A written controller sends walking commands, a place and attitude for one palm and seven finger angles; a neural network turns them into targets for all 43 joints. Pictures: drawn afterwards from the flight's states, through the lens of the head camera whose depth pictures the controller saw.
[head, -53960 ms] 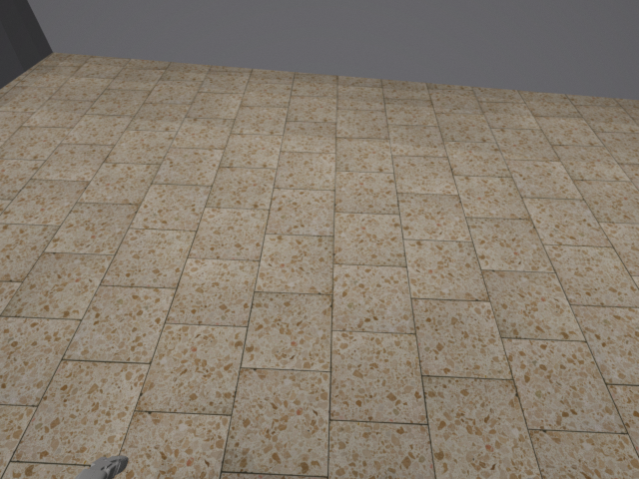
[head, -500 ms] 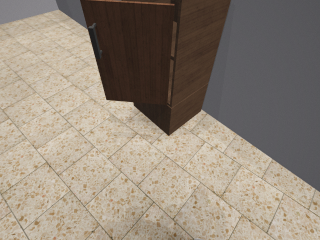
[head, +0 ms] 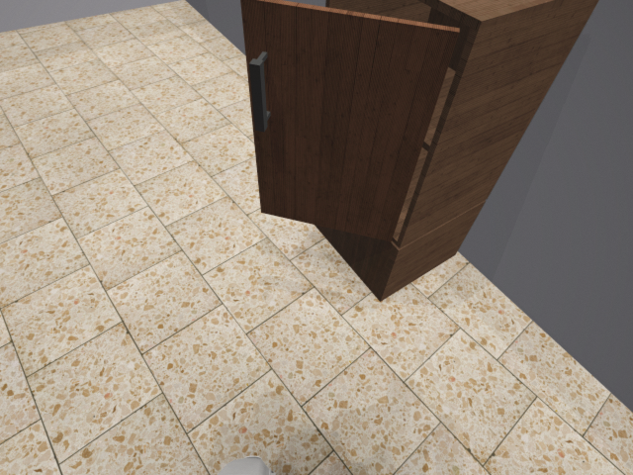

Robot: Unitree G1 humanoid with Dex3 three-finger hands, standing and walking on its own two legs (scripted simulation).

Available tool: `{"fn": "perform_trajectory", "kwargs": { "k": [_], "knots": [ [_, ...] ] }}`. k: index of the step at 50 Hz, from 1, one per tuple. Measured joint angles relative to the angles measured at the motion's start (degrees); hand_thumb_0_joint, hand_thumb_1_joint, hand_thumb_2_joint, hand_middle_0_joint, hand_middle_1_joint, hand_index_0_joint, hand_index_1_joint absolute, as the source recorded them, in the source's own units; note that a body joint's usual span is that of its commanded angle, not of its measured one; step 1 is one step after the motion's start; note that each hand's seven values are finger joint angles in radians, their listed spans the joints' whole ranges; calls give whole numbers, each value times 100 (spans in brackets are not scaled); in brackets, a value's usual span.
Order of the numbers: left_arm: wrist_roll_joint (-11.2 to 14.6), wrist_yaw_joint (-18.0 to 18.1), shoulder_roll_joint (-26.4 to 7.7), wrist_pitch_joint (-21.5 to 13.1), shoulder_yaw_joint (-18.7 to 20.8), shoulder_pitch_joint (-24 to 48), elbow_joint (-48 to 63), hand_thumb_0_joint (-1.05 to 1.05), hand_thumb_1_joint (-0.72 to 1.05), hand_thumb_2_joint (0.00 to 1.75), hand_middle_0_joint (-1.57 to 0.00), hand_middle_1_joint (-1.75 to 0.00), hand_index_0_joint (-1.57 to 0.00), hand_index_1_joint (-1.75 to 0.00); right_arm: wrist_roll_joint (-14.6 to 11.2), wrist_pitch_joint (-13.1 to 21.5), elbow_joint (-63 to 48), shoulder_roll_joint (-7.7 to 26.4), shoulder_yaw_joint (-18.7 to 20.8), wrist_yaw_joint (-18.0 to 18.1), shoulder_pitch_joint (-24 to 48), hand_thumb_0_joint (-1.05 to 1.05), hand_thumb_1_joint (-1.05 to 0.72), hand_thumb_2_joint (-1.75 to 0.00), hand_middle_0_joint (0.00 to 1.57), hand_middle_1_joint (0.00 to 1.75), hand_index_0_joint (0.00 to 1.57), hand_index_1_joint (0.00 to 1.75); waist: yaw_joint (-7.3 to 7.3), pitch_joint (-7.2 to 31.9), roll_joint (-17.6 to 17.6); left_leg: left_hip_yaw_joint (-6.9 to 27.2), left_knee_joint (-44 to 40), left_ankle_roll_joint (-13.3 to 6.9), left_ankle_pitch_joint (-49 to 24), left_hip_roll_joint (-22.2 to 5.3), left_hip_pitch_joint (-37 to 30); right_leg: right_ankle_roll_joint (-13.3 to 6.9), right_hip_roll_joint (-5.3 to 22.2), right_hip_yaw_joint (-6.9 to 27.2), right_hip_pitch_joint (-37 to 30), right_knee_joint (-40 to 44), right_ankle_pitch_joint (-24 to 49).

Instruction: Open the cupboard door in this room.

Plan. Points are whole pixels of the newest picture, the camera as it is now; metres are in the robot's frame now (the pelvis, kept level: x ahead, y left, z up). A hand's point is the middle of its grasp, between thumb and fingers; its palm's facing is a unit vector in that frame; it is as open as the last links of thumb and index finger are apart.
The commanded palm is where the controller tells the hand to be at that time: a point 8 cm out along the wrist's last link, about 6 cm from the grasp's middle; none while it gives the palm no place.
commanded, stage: take the last steps up to it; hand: left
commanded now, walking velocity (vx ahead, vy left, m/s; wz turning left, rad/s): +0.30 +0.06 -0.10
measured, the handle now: (262, 92) +0.82 +0.20 +0.02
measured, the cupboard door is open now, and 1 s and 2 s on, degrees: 42 42 42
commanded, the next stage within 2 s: come to a stop and stand still in 0.42 s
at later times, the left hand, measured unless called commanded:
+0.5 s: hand (206, 392) +0.24 +0.19 -0.14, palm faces +0.00 -0.97 -0.23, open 7.2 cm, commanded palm none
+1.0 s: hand (188, 363) +0.29 +0.24 -0.16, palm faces -0.06 -0.97 -0.24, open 7.4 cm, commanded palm none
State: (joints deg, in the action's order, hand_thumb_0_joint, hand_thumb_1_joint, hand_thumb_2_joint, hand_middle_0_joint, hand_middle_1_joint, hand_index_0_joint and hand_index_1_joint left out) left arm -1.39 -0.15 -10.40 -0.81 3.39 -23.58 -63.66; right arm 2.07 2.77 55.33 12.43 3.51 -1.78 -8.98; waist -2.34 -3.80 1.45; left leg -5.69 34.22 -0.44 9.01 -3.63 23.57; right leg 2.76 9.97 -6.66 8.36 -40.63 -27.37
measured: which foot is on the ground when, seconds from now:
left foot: down 0.00-0.34, up 0.36-0.66, down 0.68-1.00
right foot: up 0.00-0.32, down 0.34-0.72, up 0.74-1.00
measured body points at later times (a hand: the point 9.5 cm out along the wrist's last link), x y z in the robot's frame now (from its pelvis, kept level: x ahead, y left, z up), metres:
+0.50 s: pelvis +0.16 +0.01 +0.02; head +0.19 -0.01 +0.47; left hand +0.24 +0.24 -0.12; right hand +0.14 -0.22 -0.14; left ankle +0.16 +0.14 -0.66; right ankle +0.16 -0.08 -0.72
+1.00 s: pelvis +0.21 +0.04 +0.01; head +0.25 +0.04 +0.46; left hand +0.29 +0.29 -0.14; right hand +0.27 -0.21 -0.13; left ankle +0.30 +0.16 -0.72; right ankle +0.16 -0.09 -0.70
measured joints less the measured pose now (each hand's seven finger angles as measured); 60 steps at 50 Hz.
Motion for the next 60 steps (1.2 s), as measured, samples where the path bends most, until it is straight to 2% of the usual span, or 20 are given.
{"fn": "perform_trajectory", "kwargs": {
  "k": [3,5,7,10,16,19,22,24,28,31,34,38,41,45,48,50,52,56,58,60],
  "knots": [
    [17,19,-105,122,11,216,-16,1,91,90,-20,-30,-20,-30,-1,55,-21,-202,-96,127,35,0,-91,-90,19,30,19,30,-19,-67,128,-185,150,-128,412,70,-182,-300,-219,356,1069,-2127,-45],
    [3,-3,-120,125,19,402,66,1,91,90,-20,-30,-20,-30,-2,54,36,-319,-144,181,-59,0,-91,-90,19,30,20,30,-3,-23,124,-273,-138,-126,411,126,-441,-354,-298,271,1574,-2573,264],
    [-1,-19,-90,109,21,585,217,1,91,90,-20,-30,-20,-30,-34,74,106,-363,-88,265,-190,-1,-93,-90,20,30,20,30,29,38,94,-350,-489,-161,348,208,-721,-363,-339,175,1877,-2390,509],
    [-4,-39,1,73,3,865,454,1,91,90,-19,-30,-20,-30,-13,51,251,-280,-73,255,-403,-1,-95,-90,20,30,20,30,94,118,7,-425,-915,-204,314,314,-1107,-357,-385,40,1962,-1458,773],
    [-19,-70,120,-42,-39,1262,819,1,91,90,-19,-30,-20,-30,-11,-94,588,-223,-90,187,-876,-1,-93,-90,20,30,20,30,226,183,-97,-499,-787,-113,786,413,-1540,-373,-551,-1,1270,387,1125],
    [-14,-21,184,-194,-70,1309,878,0,91,90,-20,-30,-20,-30,-46,-222,746,-201,-83,142,-978,0,-92,-90,20,30,20,30,236,144,-247,-257,592,-42,1689,299,-1129,-624,-683,-48,1053,474,1246],
    [38,58,257,-263,-85,1177,835,0,91,90,-20,-30,-20,-30,-42,-295,825,-207,-62,117,-864,0,-92,-90,19,30,20,30,273,97,-314,110,1999,49,1469,242,-392,-604,-811,-89,707,894,1179],
    [62,130,218,-300,-17,1071,775,-1,94,90,-20,-30,-21,-30,-43,-268,784,-243,-57,121,-786,0,-92,-90,19,30,20,30,293,96,-290,201,2142,142,1195,137,-42,-550,-860,-86,450,1351,1341],
    [42,104,115,-312,-53,885,519,-1,94,90,-20,-30,-21,-30,-80,-209,658,-331,-78,127,-620,0,-91,-90,19,30,19,30,288,89,-163,201,1310,287,916,-4,198,-493,-820,-49,46,1892,1431],
    [49,118,131,-226,-114,784,326,0,93,90,-20,-30,-21,-30,-97,-198,638,-308,-119,192,-450,1,-93,-90,19,30,19,30,212,22,-111,213,347,324,537,23,16,-367,-767,3,-142,1854,1271],
    [81,163,190,-69,-187,648,181,0,92,90,-20,-30,-20,-30,-102,-156,614,-227,-165,224,-336,1,-93,-90,19,30,20,30,163,17,-208,261,-446,208,-719,-40,-363,-211,-836,41,-162,1364,855],
    [93,247,71,238,-187,707,185,0,92,90,-20,-30,-20,-30,-103,-242,569,-397,-194,329,-104,0,-92,-90,19,30,20,30,123,-3,113,109,-139,-36,334,104,-383,-152,-672,193,81,632,286],
    [99,215,-8,388,-144,892,335,1,91,90,-20,-30,-20,-30,-70,-291,395,-467,-197,414,124,0,-92,-90,20,30,20,30,127,-129,112,69,-201,-70,228,54,-299,-178,-829,388,683,-605,-453],
    [91,164,-110,459,-32,1108,578,1,91,90,-20,-30,-20,-30,-43,-351,220,-432,-145,443,301,0,-91,-90,20,30,20,30,177,-206,-32,63,-332,-63,77,-91,-220,-169,-987,475,1220,-1420,-488],
    [71,139,-162,457,18,1236,745,1,91,90,-20,-30,-20,-30,-21,-394,179,-325,-88,423,307,0,-91,-90,20,30,20,30,213,-179,-164,88,-390,-2,-29,-171,-174,-196,-957,433,1184,-997,-282],
    [61,124,-183,409,25,1270,845,1,91,90,-20,-30,-20,-30,-23,-435,171,-235,-49,390,239,0,-91,-90,20,30,20,30,235,-121,-250,139,-343,55,-61,-197,-113,-239,-917,372,908,-212,147],
    [22,122,-266,332,25,1192,963,0,91,90,-20,-30,-20,-30,-52,-510,156,-203,-9,338,111,0,-91,-90,20,30,20,30,222,23,-129,106,-119,119,115,-101,41,-340,-784,470,601,727,569],
    [-27,144,-151,329,-74,1145,859,0,91,90,-20,-30,-20,-30,-77,-674,234,-49,75,240,-96,0,-91,-90,20,30,20,30,262,72,-234,402,804,117,1280,102,171,-269,-783,392,552,714,828],
    [-19,146,-96,309,-121,1093,782,0,91,90,-20,-30,-20,-30,-88,-657,290,-36,70,227,-214,0,-91,-90,20,30,20,30,282,113,-207,403,990,120,1323,182,18,-261,-790,396,479,850,899],
    [4,147,-52,283,-163,1055,700,1,91,90,-20,-30,-20,-30,-96,-592,340,-58,34,233,-343,0,-91,-90,19,30,20,30,314,149,-159,362,499,136,1059,223,-373,-254,-813,401,471,886,924]
  ]
}}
